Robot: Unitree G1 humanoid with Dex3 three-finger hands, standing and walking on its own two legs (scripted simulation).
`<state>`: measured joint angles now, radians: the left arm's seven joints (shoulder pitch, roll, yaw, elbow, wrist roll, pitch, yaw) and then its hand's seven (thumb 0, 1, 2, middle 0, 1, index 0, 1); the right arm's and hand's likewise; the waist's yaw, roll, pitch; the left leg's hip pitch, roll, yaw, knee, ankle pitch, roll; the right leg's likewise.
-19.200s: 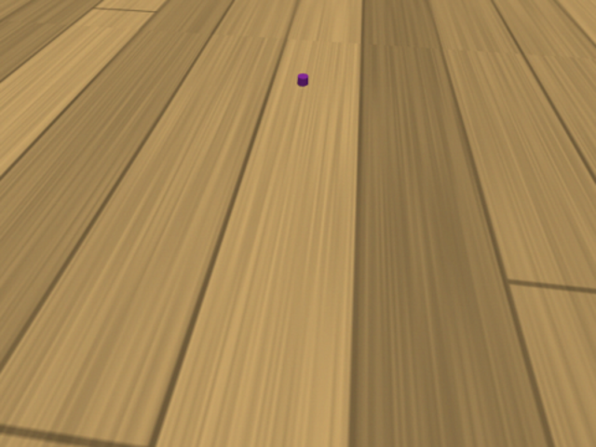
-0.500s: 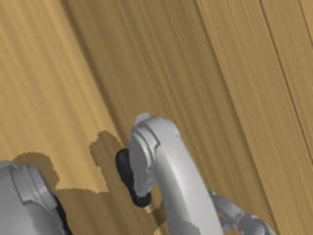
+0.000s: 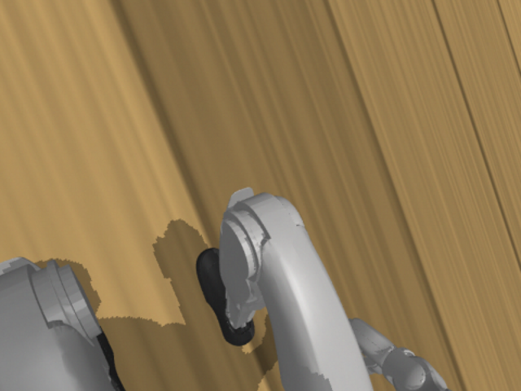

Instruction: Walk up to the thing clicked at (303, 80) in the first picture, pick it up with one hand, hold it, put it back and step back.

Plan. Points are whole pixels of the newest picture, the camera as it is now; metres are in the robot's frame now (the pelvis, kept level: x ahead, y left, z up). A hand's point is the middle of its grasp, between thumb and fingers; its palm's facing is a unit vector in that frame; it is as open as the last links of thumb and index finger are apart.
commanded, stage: close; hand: left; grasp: from above
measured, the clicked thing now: out of the picture +0.45 +0.32 -0.28
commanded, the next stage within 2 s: settle in 0.16 s
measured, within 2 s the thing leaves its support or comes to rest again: leaves its support in 0.46 s
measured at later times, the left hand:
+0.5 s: hand out of the picture +0.42 +0.34 -0.24, palm faces -0.46 -0.20 -0.87, open 9.5 cm
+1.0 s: hand out of the picture +0.43 +0.35 -0.15, palm faces -0.43 -0.12 -0.89, open 9.4 cm
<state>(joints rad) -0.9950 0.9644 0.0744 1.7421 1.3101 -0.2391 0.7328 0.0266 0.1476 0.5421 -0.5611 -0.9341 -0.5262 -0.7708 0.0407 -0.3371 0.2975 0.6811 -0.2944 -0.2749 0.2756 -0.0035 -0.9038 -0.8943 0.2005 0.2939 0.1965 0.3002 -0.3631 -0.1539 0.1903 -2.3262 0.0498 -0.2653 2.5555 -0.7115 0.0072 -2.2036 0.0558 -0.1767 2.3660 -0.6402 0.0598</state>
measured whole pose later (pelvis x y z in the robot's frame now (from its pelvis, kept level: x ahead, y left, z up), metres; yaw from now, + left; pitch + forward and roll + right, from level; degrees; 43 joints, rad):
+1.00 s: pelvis +0.00 -0.01 +0.02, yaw +4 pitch +32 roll -10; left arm -0.93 0.79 0.08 1.45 1.19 -0.13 0.38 0.04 0.15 0.39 -0.76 -0.71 -0.67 -0.59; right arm 0.14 -0.32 0.12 0.70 -0.17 -0.16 0.25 0.00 -0.91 -0.90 0.20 0.29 0.20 0.30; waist -0.26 0.00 -0.02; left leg -2.35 0.03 -0.17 2.46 -0.68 0.00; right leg -2.25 0.02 -0.11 2.34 -0.66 0.04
